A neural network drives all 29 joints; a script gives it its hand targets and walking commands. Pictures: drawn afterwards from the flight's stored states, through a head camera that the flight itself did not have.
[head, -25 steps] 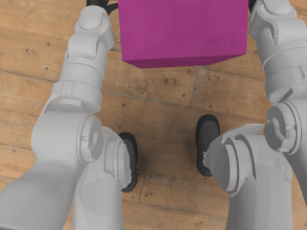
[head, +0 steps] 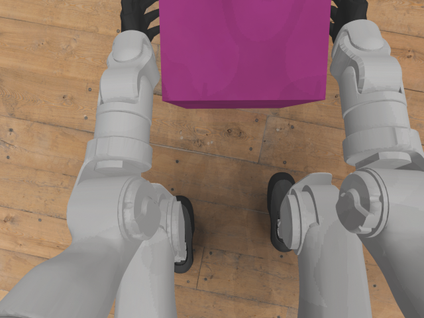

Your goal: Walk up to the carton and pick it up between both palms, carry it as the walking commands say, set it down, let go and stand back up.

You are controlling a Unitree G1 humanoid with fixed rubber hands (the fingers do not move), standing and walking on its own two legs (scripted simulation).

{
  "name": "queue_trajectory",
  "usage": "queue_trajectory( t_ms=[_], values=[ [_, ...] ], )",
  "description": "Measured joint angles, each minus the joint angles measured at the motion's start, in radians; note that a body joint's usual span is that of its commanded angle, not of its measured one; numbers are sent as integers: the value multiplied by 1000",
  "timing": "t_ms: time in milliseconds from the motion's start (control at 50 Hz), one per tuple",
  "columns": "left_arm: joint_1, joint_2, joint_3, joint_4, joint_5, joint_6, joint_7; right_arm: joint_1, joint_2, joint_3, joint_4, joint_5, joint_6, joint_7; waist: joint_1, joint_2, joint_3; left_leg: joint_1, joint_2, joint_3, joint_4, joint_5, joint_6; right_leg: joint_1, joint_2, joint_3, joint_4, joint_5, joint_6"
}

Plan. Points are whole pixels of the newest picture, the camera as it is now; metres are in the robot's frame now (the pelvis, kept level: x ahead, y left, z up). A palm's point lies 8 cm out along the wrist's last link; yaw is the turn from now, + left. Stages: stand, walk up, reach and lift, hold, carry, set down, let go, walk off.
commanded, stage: reach and lift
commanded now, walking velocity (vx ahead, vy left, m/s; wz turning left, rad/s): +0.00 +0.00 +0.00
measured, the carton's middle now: (237, 46) +0.54 -0.06 -0.19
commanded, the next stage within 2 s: none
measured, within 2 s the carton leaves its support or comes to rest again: neither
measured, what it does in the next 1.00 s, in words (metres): rises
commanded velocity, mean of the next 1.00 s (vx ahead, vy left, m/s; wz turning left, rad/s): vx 0.00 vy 0.00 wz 0.00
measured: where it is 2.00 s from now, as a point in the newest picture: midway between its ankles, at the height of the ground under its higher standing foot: (231, 235)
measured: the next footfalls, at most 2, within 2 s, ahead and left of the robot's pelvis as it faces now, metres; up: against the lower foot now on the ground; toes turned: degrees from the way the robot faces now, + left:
none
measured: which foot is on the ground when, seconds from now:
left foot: down 0.00-1.00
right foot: down 0.00-1.00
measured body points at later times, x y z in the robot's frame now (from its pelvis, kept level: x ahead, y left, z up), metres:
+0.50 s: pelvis +0.00 +0.00 +0.04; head +0.32 -0.04 +0.36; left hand +0.55 +0.09 -0.06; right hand +0.52 -0.21 -0.07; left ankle +0.10 +0.13 -0.37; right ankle +0.13 -0.14 -0.37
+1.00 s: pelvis +0.01 +0.00 +0.09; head +0.29 -0.04 +0.44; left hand +0.53 +0.09 +0.02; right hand +0.51 -0.21 +0.01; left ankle +0.10 +0.13 -0.37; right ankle +0.13 -0.14 -0.37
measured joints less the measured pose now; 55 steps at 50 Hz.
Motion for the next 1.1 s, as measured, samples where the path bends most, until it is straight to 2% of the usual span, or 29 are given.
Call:
queue_trajectory(
  t_ms=[140, 320, 700, 1100],
  values=[
    [33, -29, 22, -45, 30, 13, -9, 33, 25, -28, -51, -35, 24, 11, 0, -3, -43, 9, 5, -2, -41, 0, -2, 8, 3, -5, -39, -1, -3],
    [96, -57, 29, -115, 28, 30, -13, 92, 60, -36, -120, -43, 45, 3, 7, -9, -101, 32, 8, -3, -87, 1, -5, 27, 10, -5, -81, 0, -3],
    [154, -103, 82, -131, 102, 74, -46, 163, 122, -103, -153, -122, 89, 27, 13, -14, -203, 124, 9, -2, -225, 44, 0, 129, 13, -7, -218, 33, -1],
    [261, -149, 103, -182, 137, 96, -74, 270, 183, -124, -213, -163, 115, 42, 22, -16, -278, 267, 14, -4, -370, 61, 3, 274, 15, -14, -357, 40, -4]
  ],
)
